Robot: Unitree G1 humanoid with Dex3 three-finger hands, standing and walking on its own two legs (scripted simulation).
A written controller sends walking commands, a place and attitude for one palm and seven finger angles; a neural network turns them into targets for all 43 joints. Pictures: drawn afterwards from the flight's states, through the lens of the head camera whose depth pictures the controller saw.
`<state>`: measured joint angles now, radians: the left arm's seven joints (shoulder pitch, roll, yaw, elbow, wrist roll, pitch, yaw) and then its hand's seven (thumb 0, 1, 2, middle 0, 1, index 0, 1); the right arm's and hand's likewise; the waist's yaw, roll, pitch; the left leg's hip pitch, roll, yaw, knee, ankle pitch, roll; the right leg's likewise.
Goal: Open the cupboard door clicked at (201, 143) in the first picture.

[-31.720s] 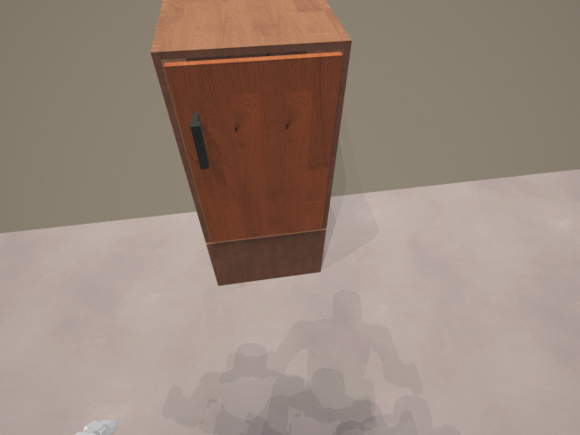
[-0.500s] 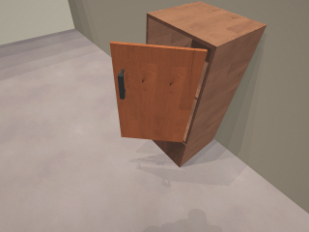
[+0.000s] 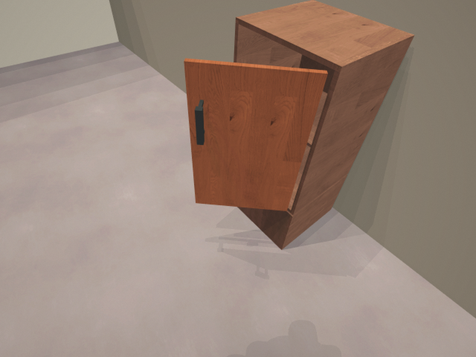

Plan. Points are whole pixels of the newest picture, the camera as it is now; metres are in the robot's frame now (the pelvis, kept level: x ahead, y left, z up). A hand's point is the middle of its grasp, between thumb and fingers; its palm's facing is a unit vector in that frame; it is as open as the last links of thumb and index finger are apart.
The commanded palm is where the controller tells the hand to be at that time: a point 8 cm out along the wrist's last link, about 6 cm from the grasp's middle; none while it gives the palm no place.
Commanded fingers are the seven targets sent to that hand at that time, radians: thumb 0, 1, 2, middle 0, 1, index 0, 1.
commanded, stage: come to a stop and stand still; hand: left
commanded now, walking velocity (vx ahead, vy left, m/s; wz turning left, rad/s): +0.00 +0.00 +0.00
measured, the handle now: (200, 122) +0.73 +0.16 -0.03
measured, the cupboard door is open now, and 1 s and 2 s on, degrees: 46 46 46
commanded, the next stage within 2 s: look again from close up in 0.08 s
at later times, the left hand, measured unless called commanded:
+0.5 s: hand out of the picture -0.02 +0.13 -0.18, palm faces +0.05 -0.99 -0.14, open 7.4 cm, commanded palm none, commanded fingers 0.00 0.90 0.90 -0.20 -0.30 -0.20 -0.30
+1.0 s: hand out of the picture +0.03 +0.14 -0.17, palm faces +0.03 -0.98 -0.17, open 7.4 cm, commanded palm none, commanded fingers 0.00 0.90 0.90 -0.20 -0.30 -0.20 -0.30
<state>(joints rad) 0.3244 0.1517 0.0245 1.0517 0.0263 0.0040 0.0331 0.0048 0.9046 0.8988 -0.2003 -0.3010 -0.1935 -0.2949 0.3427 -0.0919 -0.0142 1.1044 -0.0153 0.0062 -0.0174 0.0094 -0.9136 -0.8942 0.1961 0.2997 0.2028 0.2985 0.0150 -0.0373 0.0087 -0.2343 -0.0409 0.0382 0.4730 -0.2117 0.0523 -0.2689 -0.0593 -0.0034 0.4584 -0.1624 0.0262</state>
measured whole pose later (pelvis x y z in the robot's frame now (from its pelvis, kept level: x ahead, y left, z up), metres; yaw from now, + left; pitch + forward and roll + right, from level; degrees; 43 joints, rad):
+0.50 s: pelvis +0.01 -0.01 +0.00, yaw -1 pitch -1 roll +0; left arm 0.37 0.10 0.00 1.10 0.02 -0.01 0.03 0.01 0.90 0.90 -0.20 -0.30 -0.19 -0.30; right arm 0.31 -0.13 -0.02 1.10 -0.01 0.00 -0.02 0.01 -0.91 -0.89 0.20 0.30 0.20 0.30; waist 0.01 -0.01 0.02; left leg -0.23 -0.02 0.04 0.47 -0.23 0.03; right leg -0.27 -0.04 0.00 0.45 -0.17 0.03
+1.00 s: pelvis +0.04 -0.02 +0.00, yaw -2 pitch +0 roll +0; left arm 0.35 0.13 0.02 1.09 0.03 -0.01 0.02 0.01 0.91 0.90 -0.20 -0.30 -0.19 -0.29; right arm 0.34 -0.12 -0.01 1.12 -0.02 0.00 -0.02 0.01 -0.91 -0.89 0.20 0.30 0.20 0.30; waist 0.01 0.00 0.00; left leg -0.19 -0.01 0.05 0.48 -0.29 0.03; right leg -0.25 -0.02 0.01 0.49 -0.24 0.01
